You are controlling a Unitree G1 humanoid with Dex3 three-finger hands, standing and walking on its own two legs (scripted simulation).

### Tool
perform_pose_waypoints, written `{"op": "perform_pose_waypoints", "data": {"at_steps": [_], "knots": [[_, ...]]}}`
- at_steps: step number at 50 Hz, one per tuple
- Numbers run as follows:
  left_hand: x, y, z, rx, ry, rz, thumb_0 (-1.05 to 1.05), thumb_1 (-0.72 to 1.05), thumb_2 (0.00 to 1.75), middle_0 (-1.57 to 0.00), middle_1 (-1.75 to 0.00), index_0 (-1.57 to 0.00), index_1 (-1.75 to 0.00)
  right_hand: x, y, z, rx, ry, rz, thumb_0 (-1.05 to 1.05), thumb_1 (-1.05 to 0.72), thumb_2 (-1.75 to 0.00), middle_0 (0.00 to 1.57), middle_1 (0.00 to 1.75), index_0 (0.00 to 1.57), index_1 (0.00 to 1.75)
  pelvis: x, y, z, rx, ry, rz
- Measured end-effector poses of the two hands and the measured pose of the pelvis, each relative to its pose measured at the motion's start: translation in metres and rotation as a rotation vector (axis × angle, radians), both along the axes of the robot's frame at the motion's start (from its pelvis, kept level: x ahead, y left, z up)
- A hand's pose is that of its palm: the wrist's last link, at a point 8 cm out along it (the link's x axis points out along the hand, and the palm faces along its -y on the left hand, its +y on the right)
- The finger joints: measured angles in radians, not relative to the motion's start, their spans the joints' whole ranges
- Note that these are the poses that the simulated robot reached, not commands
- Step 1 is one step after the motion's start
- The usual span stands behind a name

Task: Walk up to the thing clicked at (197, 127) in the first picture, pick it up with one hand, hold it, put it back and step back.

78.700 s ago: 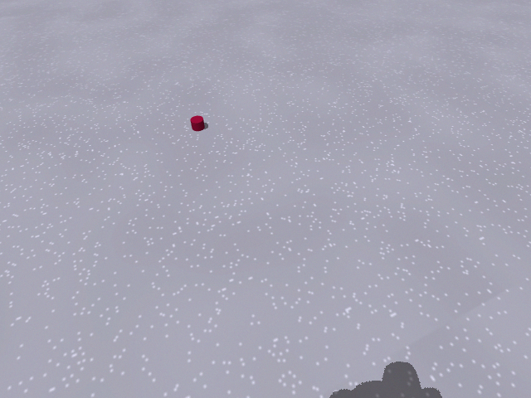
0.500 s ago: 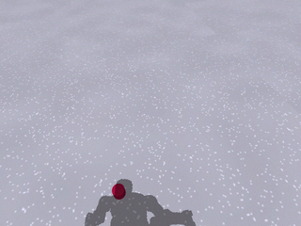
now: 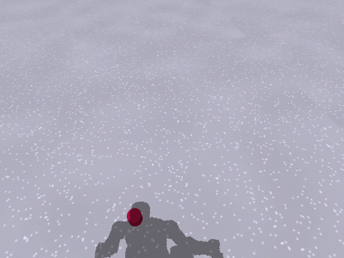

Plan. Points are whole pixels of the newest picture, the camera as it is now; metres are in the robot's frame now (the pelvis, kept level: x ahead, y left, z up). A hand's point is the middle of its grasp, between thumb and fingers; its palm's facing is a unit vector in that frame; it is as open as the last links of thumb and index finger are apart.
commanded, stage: stand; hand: left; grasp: from above
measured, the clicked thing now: (134, 217) +0.48 +0.24 -0.75
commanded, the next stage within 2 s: step back in 0.34 s
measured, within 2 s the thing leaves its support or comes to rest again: neither
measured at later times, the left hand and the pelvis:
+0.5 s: hand out of the picture +0.07 +0.27 -0.16, palm faces +0.02 -0.93 -0.37, open 7.4 cm; pelvis -0.02 +0.00 -0.01, yaw +1 degrees
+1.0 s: hand out of the picture +0.01 +0.30 -0.18, palm faces -0.10 -0.92 -0.38, open 7.4 cm; pelvis -0.11 +0.03 -0.02, yaw -4 degrees
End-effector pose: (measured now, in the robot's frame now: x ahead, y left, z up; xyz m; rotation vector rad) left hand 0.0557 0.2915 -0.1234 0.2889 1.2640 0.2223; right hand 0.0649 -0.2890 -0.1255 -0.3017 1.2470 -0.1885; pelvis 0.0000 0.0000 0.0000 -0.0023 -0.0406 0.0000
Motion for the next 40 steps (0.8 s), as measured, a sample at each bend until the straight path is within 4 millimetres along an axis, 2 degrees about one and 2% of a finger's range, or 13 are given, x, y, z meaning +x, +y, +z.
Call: {"op": "perform_pose_waypoints", "data": {"at_steps": [18,26,30,34,37,40], "knots": [[0.012,0.001,0.002,0.004,-0.028,-0.01,0.01,0.91,0.9,-0.2,-0.3,-0.21,-0.3,0.009,-0.003,0.001,-0.001,-0.015,0.005,0.0,-0.91,-0.89,0.21,0.3,0.2,0.3,0.002,-0.001,-0.001,0.0,0.006,0.003],[0.01,0.02,-0.004,0.038,-0.054,-0.004,0.01,0.9,0.9,-0.2,-0.3,-0.21,-0.3,0.006,-0.014,-0.002,-0.035,-0.02,-0.002,0.0,-0.91,-0.89,0.21,0.3,0.2,0.3,-0.022,0.005,-0.012,-0.017,0.015,0.014],[0.011,0.036,-0.01,0.046,-0.077,-0.026,0.01,0.9,0.9,-0.2,-0.3,-0.21,-0.3,-0.005,-0.011,-0.002,-0.065,-0.02,0.0,0.0,-0.91,-0.89,0.21,0.3,0.2,0.3,-0.034,0.018,-0.02,-0.01,0.008,0.016],[0.02,0.055,-0.023,0.045,-0.116,-0.04,0.01,0.9,0.9,-0.2,-0.3,-0.21,-0.3,-0.028,-0.001,-0.002,-0.099,-0.015,0.001,0.0,-0.91,-0.89,0.21,0.3,0.2,0.3,-0.044,0.035,-0.032,-0.012,0.018,0.022],[0.021,0.061,-0.023,0.049,-0.132,-0.045,0.01,0.91,0.9,-0.2,-0.3,-0.21,-0.3,-0.049,0.01,0.001,-0.102,0.023,0.007,0.0,-0.91,-0.89,0.21,0.3,0.2,0.3,-0.056,0.039,-0.028,-0.015,0.014,0.02],[0.012,0.06,-0.021,0.039,-0.121,-0.063,0.01,0.91,0.9,-0.2,-0.3,-0.21,-0.3,-0.065,0.018,0.006,-0.103,0.034,-0.003,0.0,-0.91,-0.89,0.21,0.3,0.2,0.3,-0.066,0.041,-0.022,-0.015,0.02,0.003]]}}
